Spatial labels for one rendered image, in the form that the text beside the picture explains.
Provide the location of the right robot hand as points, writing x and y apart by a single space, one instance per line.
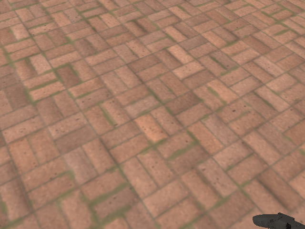
277 221

